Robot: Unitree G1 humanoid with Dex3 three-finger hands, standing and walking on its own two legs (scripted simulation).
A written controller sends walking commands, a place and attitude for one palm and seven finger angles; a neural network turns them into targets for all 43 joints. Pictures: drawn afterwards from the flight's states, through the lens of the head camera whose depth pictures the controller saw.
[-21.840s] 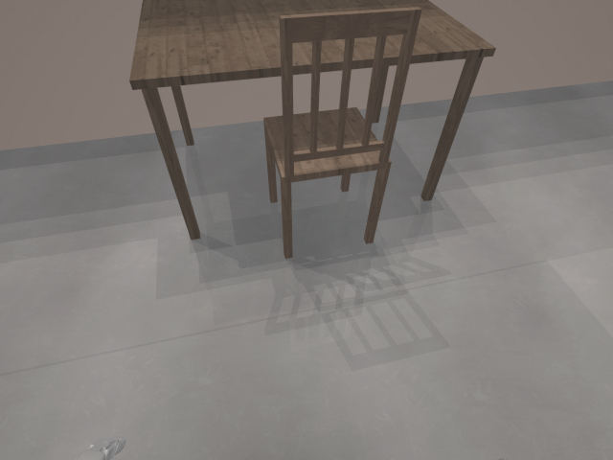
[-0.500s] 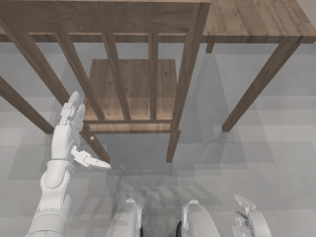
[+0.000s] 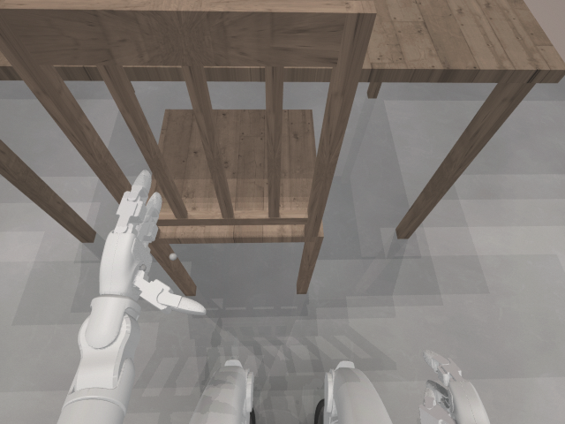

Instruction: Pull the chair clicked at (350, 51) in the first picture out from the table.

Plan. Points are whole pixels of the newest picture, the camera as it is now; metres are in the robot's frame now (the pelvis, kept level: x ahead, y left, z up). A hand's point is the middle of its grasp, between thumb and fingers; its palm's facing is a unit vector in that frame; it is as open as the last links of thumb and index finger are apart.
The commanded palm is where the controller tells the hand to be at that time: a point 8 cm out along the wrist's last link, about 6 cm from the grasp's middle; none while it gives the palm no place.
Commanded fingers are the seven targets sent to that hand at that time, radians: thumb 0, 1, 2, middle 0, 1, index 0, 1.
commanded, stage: aim the fingers beside a spindle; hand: left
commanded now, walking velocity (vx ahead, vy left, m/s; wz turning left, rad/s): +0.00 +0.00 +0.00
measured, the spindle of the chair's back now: (214, 159) +0.48 +0.12 +0.04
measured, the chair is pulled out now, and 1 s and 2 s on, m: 0.00 0.00 0.00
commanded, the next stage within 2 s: push the fingers through the gap in 1.62 s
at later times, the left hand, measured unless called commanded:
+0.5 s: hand (172, 254) +0.34 +0.17 +0.01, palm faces +0.04 -1.00 -0.04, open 16.9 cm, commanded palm +0.31 +0.22 +0.02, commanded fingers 0.00 -0.50 0.30 -0.06 -0.08 -0.06 -0.08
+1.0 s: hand (161, 246) +0.34 +0.17 +0.03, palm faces +0.05 -1.00 -0.07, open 16.9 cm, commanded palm +0.31 +0.22 +0.02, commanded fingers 0.00 -0.50 0.30 -0.06 -0.08 -0.06 -0.08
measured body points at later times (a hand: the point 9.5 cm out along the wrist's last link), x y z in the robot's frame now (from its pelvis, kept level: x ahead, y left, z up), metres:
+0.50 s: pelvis +0.00 -0.01 -0.01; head +0.11 +0.00 +0.43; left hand +0.33 +0.22 +0.01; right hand +0.15 -0.25 -0.11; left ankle +0.02 +0.10 -0.62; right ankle +0.04 -0.13 -0.62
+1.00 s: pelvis +0.00 -0.01 +0.00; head +0.10 +0.00 +0.44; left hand +0.33 +0.23 +0.04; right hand +0.15 -0.25 -0.11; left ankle +0.02 +0.10 -0.62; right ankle +0.04 -0.13 -0.62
